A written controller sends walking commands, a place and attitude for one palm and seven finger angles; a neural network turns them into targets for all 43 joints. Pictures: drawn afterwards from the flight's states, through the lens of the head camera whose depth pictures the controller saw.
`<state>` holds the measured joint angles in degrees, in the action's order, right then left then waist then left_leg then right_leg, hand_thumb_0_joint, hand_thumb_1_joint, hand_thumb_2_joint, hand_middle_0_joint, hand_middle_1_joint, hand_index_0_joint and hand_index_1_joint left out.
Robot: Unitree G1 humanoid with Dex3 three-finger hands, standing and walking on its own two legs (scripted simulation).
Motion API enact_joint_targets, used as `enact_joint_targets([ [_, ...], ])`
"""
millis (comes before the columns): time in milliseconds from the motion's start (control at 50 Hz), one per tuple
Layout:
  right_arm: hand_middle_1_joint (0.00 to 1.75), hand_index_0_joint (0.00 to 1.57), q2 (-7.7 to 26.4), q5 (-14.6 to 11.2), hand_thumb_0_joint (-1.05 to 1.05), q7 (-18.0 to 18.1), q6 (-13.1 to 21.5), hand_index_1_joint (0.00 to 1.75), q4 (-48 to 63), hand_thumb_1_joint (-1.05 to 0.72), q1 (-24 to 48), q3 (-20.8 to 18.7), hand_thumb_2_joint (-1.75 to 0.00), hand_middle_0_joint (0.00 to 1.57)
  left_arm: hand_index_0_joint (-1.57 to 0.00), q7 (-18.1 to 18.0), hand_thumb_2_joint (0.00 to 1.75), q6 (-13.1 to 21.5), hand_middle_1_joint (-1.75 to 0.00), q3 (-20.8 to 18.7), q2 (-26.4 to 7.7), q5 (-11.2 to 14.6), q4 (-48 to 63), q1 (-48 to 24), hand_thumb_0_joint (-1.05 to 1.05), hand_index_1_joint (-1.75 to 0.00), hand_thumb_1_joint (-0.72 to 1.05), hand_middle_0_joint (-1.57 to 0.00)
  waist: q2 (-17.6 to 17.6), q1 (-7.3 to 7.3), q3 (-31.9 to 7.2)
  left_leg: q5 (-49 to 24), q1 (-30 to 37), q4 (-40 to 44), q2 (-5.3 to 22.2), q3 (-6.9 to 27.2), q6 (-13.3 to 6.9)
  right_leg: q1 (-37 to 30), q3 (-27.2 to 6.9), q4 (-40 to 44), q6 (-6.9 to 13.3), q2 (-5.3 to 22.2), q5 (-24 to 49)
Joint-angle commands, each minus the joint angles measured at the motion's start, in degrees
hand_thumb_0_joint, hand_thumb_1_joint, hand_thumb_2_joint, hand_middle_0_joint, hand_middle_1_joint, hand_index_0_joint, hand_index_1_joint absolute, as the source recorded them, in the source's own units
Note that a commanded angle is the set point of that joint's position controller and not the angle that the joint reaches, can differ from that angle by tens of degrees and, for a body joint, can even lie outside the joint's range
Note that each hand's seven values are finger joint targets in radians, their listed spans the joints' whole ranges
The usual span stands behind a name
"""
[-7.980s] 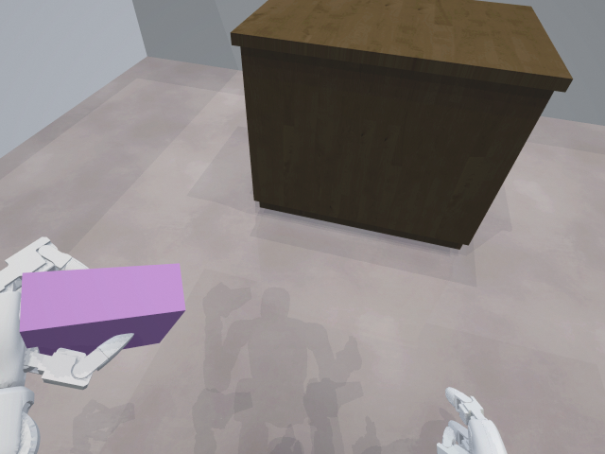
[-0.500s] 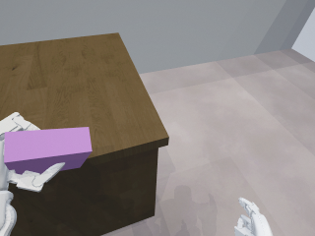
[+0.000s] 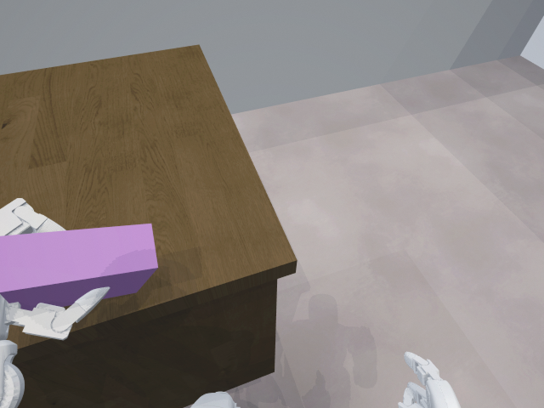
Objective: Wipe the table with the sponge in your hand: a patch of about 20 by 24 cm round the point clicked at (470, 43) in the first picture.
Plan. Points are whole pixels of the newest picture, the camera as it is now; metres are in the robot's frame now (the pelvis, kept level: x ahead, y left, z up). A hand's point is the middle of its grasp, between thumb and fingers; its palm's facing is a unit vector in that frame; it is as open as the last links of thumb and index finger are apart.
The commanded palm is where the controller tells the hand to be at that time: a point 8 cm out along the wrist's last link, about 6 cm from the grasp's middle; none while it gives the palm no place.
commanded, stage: come to a stop and stand still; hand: left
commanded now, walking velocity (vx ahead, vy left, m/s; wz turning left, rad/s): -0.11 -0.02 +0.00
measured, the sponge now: (104, 267) +0.23 +0.21 +0.15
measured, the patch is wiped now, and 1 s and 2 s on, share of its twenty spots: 0.00 0.00 0.00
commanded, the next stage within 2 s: look again from close up in 0.70 s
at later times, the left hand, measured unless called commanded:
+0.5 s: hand (70, 222) +0.27 +0.26 +0.17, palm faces +0.35 -0.85 -0.39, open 9.0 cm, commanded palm +0.21 +0.30 +0.18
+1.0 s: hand (39, 196) +0.30 +0.30 +0.18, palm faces +0.35 -0.83 -0.43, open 9.0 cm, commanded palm +0.21 +0.32 +0.18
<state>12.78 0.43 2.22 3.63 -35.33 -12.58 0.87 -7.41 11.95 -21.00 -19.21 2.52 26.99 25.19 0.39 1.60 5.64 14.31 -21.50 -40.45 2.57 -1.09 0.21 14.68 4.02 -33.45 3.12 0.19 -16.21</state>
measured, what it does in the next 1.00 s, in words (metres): steps on the spot: left foot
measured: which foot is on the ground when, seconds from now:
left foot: up 0.00-0.02, down 0.04-1.00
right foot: down 0.00-1.00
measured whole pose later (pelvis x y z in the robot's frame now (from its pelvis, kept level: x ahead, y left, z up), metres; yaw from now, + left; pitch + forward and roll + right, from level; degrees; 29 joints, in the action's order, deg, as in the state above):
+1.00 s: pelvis +0.03 +0.06 +0.01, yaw -4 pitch +0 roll -1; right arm 12.7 -1.3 0.1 5.9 -31.8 -9.1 -0.7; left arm -5.1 9.7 -24.8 -24.3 3.3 23.0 16.1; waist -0.1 1.3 6.0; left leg 10.5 -16.1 -26.2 2.1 -5.7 -1.2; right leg 12.5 -1.1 -24.5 -1.6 0.6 -12.3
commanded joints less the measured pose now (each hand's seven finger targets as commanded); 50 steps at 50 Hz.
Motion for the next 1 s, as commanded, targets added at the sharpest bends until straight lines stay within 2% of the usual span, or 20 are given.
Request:
enact_joint_targets([
  [0, 0.3, 0.2, 4.7, -0.4, 0.0, 1.9, 5.4, 0.3, 9.2, -0.9, 6.0, -3.1, -0.9, 0.2, -1.2, -2.1, 1.3, 3.2, -1.6, -6.2, -12.4, 0.1, 16.0, -8.0, 0.0, -1.6, 0.1, -1.2, -4.7, -0.37, -11.7, -9.9, 17.0, 16.0, 2.7, 3.8, -1.6, 3.2, -8.0, 4.2, -1.2, 5.7, 3.5],
  [20, 0.3, 0.2, 5.1, -0.7, 0.0, 2.0, 5.3, 0.3, 9.7, -0.9, 6.2, -2.9, -0.9, 0.2, -1.2, -2.1, 1.3, 3.0, -1.6, -6.3, -12.1, 0.0, 15.5, -6.9, 0.0, -1.6, 0.1, -1.2, -7.6, 0.3, -12.9, -10.5, 16.3, 17.5, 6.4, 8.1, -3.0, 3.2, -6.1, 3.0, -2.5, 2.9, -0.5],
  [40, 0.3, 0.2, 5.5, -1.1, 0.0, 1.9, 5.3, 0.3, 10.4, -0.9, 6.7, -3.1, -0.9, 0.2, -1.2, -2.0, 1.3, 2.9, -1.6, -6.2, -12.0, -0.1, 15.1, -7.5, 0.0, -1.6, 0.1, -1.2, -6.9, 0.5, -11.8, -7.9, 12.4, 19.4, 7.8, 9.8, -3.7, 1.4, -5.7, 3.4, -3.1, 1.3, -2.0],
  [60, 0.3, 0.2, 5.5, -1.5, 0.0, 2.0, 5.4, 0.3, 10.1, -0.9, 6.2, -3.1, -0.9, 0.2, -1.2, -1.8, 1.3, 2.3, -1.6, -6.6, -11.5, 0.0, 10.3, -5.2, 0.0, -1.6, 0.1, -1.2, -4.0, 0.32, -9.4, -5.9, 7.7, 19.0, 6.0, 7.6, -3.0, -0.8, -6.1, 6.2, -3.2, 0.4, 0.4],
  [100, 0.3, 0.2, 4.7, -1.0, 0.0, 1.9, 5.1, 0.3, 10.1, -0.9, 7.0, -2.5, -0.9, 0.2, -1.2, -1.1, 1.3, 1.9, -1.6, -7.5, -12.1, 0.0, 11.0, -6.3, 0.0, -1.6, 0.1, -1.2, -10.7, -0.26, -7.2, -0.8, 2.8, 23.0, 5.5, 7.2, -2.2, -3.3, -4.9, 4.6, -3.0, 0.5, 1.5],
  [120, 0.3, 0.2, 4.6, -1.0, 0.0, 1.8, 5.3, 0.3, 10.1, -0.9, 6.9, -2.3, -0.9, 0.2, -1.2, -1.0, 1.3, 2.1, -1.6, -6.4, -11.3, -0.3, 10.9, -6.8, 0.0, -1.6, 0.1, -1.2, -9.6, -0.12, -7.5, 2.0, 1.9, 24.3, 6.1, 7.7, -2.1, -4.5, -4.3, 4.4, -3.0, -0.1, 1.1],
  [180, 0.3, 0.2, 4.7, -0.9, 0.0, 1.4, 5.5, 0.3, 10.6, -0.9, 6.2, -2.4, -0.9, 0.2, -1.2, -0.7, 1.3, 1.6, -1.6, -5.2, -10.0, -0.2, 9.3, -5.1, 0.0, -1.6, 0.1, -1.2, -7.3, -0.12, -9.1, 2.6, 4.0, 24.0, 5.9, 6.6, -1.6, -4.3, -4.6, 7.9, -2.9, -0.2, 3.6],
  [260, 0.3, 0.2, 4.5, -0.7, 0.0, 1.1, 5.4, 0.3, 10.8, -0.9, 5.6, -2.5, -0.9, 0.2, -1.2, -0.5, 1.3, 0.2, -1.6, -3.8, -9.6, 0.1, 10.8, -4.5, 0.0, -1.6, 0.1, -1.2, -3.2, -0.38, -13.0, -8.6, 10.0, 18.1, 2.8, 1.1, -0.1, -3.7, -5.9, 12.7, -2.9, 0.9, 11.3],
  [340, 0.3, 0.2, 4.3, -0.6, 0.0, 1.6, 5.1, 0.3, 10.7, -0.9, 5.5, -2.5, -0.9, 0.2, -1.2, -0.8, 1.3, -0.6, -1.6, -4.5, -11.4, 0.3, 13.6, -5.8, 0.0, -1.6, 0.1, -1.2, -3.5, -0.82, -16.3, -18.1, 14.6, 16.1, 1.1, -1.1, 0.6, -4.7, -4.9, 13.0, -3.5, 0.9, 19.2],
  [400, 0.3, 0.2, 4.4, -0.6, 0.0, 2.0, 4.6, 0.3, 10.7, -0.9, 6.1, -2.5, -0.9, 0.2, -1.2, -1.2, 1.3, -0.9, -1.6, -6.2, -13.1, 0.6, 14.9, -5.4, 0.0, -1.6, 0.1, -1.2, -4.9, -0.81, -16.9, -21.1, 15.3, 16.4, 0.7, -0.8, 0.7, -6.2, -4.1, 12.6, -3.6, 0.7, 19.9],
  [540, 0.3, 0.2, 4.5, -0.9, 0.0, 2.4, 3.0, 0.3, 10.9, -0.9, 6.4, -2.5, -0.9, 0.2, -1.2, -1.2, 1.3, -1.9, -1.6, -5.6, -11.2, 1.3, 10.2, 0.6, 0.0, -1.6, 0.1, -1.2, -1.5, -0.8, -13.5, -16.3, 13.6, 17.4, 0.0, -1.0, 0.4, -5.6, -4.4, 15.7, -3.5, 1.3, 17.6],
  [760, 0.3, 0.2, 5.3, -1.0, 0.0, 3.0, 2.7, 0.3, 10.5, -0.9, 6.4, -2.8, -0.9, 0.2, -1.2, -1.5, 1.3, -1.5, -1.6, -4.1, -11.2, 0.8, 10.3, -2.4, 0.0, -1.6, 0.1, -1.2, -2.8, -0.97, -10.8, -11.0, 13.2, 20.0, -0.8, -0.2, 0.0, -5.1, -3.9, 17.7, -3.4, 0.9, 11.6],
  [780, 0.3, 0.2, 7.9, 1.7, 0.0, 2.1, 5.3, 0.3, 10.9, -0.9, 0.3, -4.3, -0.9, 0.2, -1.2, -0.3, 1.3, 4.8, -1.6, -36.6, -56.4, -7.8, 24.6, -60.8, 0.0, -1.6, 0.1, -1.2, 7.4, 1.0, 1.8, -12.3, 3.5, 9.9, 3.2, -1.2, -1.7, 6.0, -9.0, 22.6, -5.6, 6.6, 18.1],
  [800, 0.3, 0.2, 3.8, -2.2, 0.0, 2.4, 3.9, 0.3, 4.9, -0.9, 6.1, -3.1, -0.9, 0.2, -1.2, 0.8, 1.3, 2.3, -1.6, -20.3, -32.7, -2.4, -2.5, -46.4, 0.0, -1.6, 0.1, -1.2, -1.8, -1.21, -1.7, -11.6, 10.5, 13.0, 2.2, -0.1, -0.9, 5.9, -8.4, 16.5, -0.3, 9.2, 11.4],
  [820, 0.3, 0.2, 5.0, -1.3, 0.0, 1.6, 4.3, 0.3, 8.0, -0.9, 6.7, -4.3, -0.9, 0.2, -1.2, 1.5, 1.3, 1.9, -1.6, -12.7, -22.6, -0.5, 1.5, -31.3, 0.0, -1.6, 0.1, -1.2, -1.2, 0.25, -3.8, -9.4, 13.5, 16.3, 2.2, 0.0, -0.2, 2.3, -10.7, 14.8, 0.0, 6.0, 14.3],
  [840, 0.3, 0.2, 7.0, -1.4, 0.0, 1.0, 5.5, 0.3, 8.9, -0.9, 5.3, -4.8, -0.9, 0.2, -1.2, 2.2, 1.3, 1.4, -1.6, -8.5, -17.0, -0.1, -6.3, -21.3, 0.0, -1.6, 0.1, -1.2, -4.0, 0.95, -8.3, -8.6, 14.7, 16.3, 1.3, -1.6, -0.6, 0.4, -10.0, 14.2, -1.0, 5.1, 13.2],
  [860, 0.3, 0.2, 7.0, -2.1, 0.0, 0.2, 5.7, 0.3, 9.5, -0.9, 4.6, -5.1, -0.9, 0.2, -1.2, 3.3, 1.3, 1.5, -1.6, -4.8, -12.3, 0.6, -5.0, -14.9, 0.0, -1.6, 0.1, -1.2, -6.6, 1.06, -11.5, -9.4, 16.1, 16.1, 1.2, -1.6, -1.3, -1.6, -9.8, 13.2, -2.6, 4.9, 13.2],
  [900, 0.3, 0.2, 6.1, -2.6, 0.0, -1.9, 5.6, 0.3, 10.8, -0.9, 5.2, -4.8, -0.9, 0.2, -1.2, 4.1, 1.3, 1.2, -1.6, 0.4, -6.0, 1.4, 2.1, -2.9, 0.0, -1.6, 0.1, -1.2, -9.3, 1.45, -17.6, -11.5, 17.7, 16.9, 2.0, -1.1, -2.0, -5.1, -7.5, 10.2, -3.7, 4.0, 13.1],
  [940, 0.3, 0.2, 6.4, -2.0, 0.0, -2.8, 5.5, 0.3, 12.7, -0.9, 6.1, -4.5, -0.9, 0.2, -1.2, 3.9, 1.3, 1.0, -1.6, 0.1, -7.6, 0.4, 12.5, 1.2, 0.0, -1.6, 0.1, -1.2, -6.4, 1.13, -17.5, -7.9, 15.2, 17.9, 3.0, -0.5, -2.2, -5.8, -6.2, 10.6, -3.5, 2.7, 9.5],
  [980, 0.3, 0.2, 6.3, -1.7, 0.0, -2.3, 5.8, 0.3, 13.5, -0.9, 7.0, -4.0, -0.9, 0.2, -1.2, 3.0, 1.3, 1.1, -1.6, -4.2, -12.0, -0.1, 14.8, 2.8, 0.0, -1.6, 0.1, -1.2, 0.2, 0.92, -14.1, -2.0, 11.1, 18.7, 2.5, 0.3, -1.8, -5.2, -5.9, 12.6, -3.0, 2.3, 5.3],
])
